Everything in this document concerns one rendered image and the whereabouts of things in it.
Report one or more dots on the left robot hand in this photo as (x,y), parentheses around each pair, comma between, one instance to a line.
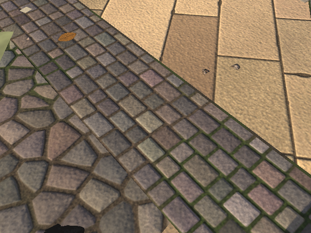
(65,229)

